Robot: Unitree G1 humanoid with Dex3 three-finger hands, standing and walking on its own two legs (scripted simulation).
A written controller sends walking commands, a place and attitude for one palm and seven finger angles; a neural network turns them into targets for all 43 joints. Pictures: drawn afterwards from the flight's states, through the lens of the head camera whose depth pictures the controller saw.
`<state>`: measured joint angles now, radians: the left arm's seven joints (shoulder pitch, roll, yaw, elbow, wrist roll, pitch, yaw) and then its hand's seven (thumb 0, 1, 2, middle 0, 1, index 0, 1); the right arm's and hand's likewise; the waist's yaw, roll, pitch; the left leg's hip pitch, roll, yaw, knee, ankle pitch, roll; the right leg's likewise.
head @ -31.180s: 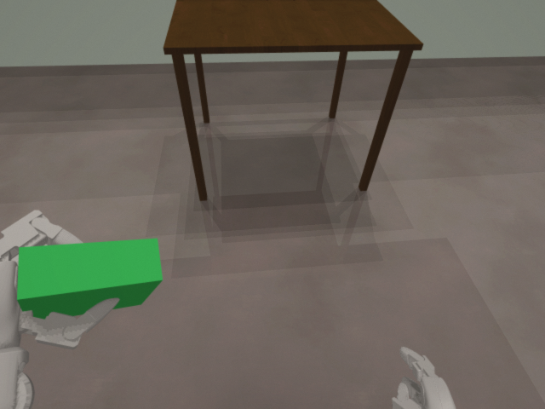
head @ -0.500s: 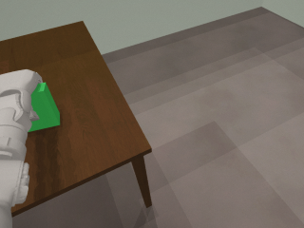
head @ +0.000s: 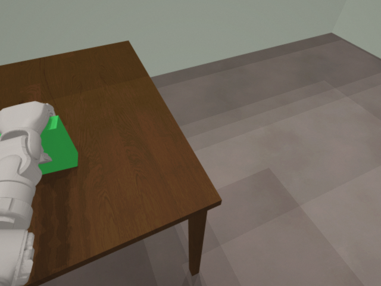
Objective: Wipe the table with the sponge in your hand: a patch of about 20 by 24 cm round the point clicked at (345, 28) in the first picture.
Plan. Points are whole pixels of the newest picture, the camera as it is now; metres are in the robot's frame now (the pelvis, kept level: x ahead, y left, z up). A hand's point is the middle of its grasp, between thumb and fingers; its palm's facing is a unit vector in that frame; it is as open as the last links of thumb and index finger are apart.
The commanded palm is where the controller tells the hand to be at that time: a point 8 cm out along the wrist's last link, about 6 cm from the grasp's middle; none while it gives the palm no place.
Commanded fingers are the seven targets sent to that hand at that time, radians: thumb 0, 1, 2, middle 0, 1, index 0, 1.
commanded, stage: slide back across to the first lane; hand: left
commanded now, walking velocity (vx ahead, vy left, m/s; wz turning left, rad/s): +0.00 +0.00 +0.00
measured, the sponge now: (43, 154) +0.38 +0.35 +0.06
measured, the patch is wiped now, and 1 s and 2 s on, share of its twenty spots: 1.00 1.00 1.00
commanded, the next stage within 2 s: wipe back along the first lane in 0.08 s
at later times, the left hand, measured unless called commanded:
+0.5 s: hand (34, 147) +0.37 +0.35 +0.10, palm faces -0.01 -0.02 -1.00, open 9.2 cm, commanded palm +0.33 +0.34 +0.13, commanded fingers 0.00 0.10 1.30 -1.20 -1.60 -1.20 -1.60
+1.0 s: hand (36, 165) +0.32 +0.32 +0.10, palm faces +0.00 -0.02 -1.00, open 9.2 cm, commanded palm +0.28 +0.31 +0.12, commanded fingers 0.00 0.10 1.30 -1.20 -1.60 -1.20 -1.60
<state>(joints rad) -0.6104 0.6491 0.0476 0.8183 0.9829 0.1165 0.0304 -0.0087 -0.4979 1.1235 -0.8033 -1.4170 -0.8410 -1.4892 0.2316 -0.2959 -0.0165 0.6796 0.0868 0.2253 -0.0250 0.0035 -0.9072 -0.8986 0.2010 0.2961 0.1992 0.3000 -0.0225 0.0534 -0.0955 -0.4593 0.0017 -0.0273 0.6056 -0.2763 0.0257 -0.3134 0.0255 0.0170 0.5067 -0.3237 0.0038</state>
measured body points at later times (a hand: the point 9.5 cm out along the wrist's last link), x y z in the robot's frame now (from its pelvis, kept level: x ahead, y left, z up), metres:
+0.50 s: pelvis +0.00 +0.01 +0.00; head +0.02 +0.00 +0.45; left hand +0.36 +0.34 +0.15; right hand +0.15 -0.23 -0.12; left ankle +0.01 +0.10 -0.73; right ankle -0.05 -0.14 -0.73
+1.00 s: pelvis +0.02 -0.01 +0.00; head +0.03 -0.05 +0.45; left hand +0.32 +0.32 +0.15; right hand +0.20 -0.26 -0.11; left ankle +0.01 +0.10 -0.73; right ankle -0.05 -0.14 -0.73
